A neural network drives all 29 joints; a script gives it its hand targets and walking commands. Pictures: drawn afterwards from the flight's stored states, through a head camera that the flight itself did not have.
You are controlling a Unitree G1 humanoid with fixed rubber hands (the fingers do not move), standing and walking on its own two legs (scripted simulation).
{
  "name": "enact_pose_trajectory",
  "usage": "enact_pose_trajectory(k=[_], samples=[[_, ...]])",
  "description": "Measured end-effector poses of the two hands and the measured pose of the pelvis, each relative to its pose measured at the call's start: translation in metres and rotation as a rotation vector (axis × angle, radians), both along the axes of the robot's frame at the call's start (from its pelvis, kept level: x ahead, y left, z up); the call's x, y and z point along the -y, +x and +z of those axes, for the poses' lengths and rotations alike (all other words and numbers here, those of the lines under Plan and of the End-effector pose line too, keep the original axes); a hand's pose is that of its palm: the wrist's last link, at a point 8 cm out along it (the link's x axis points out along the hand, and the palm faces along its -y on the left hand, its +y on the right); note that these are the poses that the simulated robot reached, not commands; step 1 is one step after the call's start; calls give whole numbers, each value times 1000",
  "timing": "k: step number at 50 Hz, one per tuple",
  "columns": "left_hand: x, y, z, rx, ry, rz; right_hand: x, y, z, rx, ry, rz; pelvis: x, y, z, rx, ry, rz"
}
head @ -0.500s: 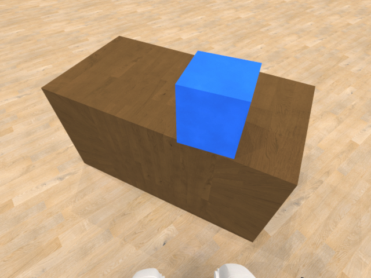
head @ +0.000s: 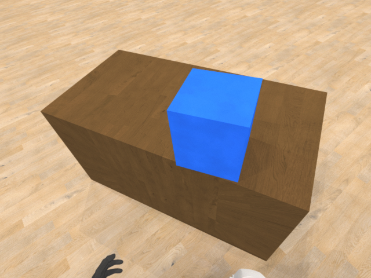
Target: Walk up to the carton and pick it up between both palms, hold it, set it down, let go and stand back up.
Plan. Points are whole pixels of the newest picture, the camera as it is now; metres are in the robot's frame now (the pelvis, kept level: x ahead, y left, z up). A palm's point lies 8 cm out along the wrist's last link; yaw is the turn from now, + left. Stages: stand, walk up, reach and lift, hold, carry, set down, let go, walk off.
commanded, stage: walk up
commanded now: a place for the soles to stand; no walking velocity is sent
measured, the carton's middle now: (215, 125) +0.54 -0.06 -0.04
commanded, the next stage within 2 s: none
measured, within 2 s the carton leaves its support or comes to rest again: neither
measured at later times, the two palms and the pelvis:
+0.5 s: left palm out of the picture +0.09 +0.26 -0.11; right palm out of the picture +0.11 -0.23 -0.11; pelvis +0.03 +0.01 +0.01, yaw +6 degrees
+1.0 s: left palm out of the picture -0.04 +0.33 -0.11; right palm (279, 246) +0.20 -0.18 -0.09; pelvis +0.05 +0.06 +0.01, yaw +7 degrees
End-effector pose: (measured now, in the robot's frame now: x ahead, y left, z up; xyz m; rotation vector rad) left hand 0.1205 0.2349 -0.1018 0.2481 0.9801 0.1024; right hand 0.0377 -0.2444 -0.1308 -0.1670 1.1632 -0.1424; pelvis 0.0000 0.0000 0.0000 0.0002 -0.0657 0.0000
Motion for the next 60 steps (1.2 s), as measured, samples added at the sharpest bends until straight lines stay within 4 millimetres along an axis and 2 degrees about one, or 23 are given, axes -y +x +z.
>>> enact_pose_trajectory(k=[9, 15, 24, 38, 41, 44, 47, 50, 52, 54, 56, 60], samples=[[-15, -23, -3, -81, -6, 49, -3, 51, 20, 40, -16, 80, -4, 17, 12, -22, -5, 36], [-19, -28, -5, -106, -7, 69, -10, 71, 22, 55, -18, 107, -7, 22, 13, -23, -13, 58], [-25, -30, -4, -117, -4, 92, -17, 76, 19, 35, -13, 129, -9, 27, 13, -26, -19, 92], [-33, -44, -6, -151, 9, 145, -8, 73, 18, -17, -43, 179, -7, 31, 13, -35, -28, 143], [-41, -65, -8, -181, 37, 185, -7, 86, 19, -6, -60, 230, -12, 34, 10, -37, -39, 142], [-56, -104, -10, -267, 67, 237, -17, 110, 24, 41, -66, 269, -23, 35, 10, -31, -47, 146], [-71, -141, -10, -357, 74, 273, -38, 139, 32, 112, -57, 295, -38, 38, 10, -22, -53, 137], [-90, -160, -12, -419, 65, 283, -65, 161, 38, 169, -43, 299, -59, 45, 7, -14, -50, 120], [-108, -156, -20, -440, 58, 265, -80, 165, 35, 192, -45, 277, -76, 53, 0, -12, -48, 106], [-123, -139, -29, -436, 48, 233, -89, 154, 26, 179, -55, 224, -90, 58, -7, -6, -35, 85], [-134, -107, -32, -394, 43, 191, -95, 135, 19, 133, -68, 157, -99, 62, -8, -1, -17, 53], [-146, -28, -25, -258, 55, 74, -101, 100, 14, 55, -80, 54, -110, 72, -5, 4, 8, -6]])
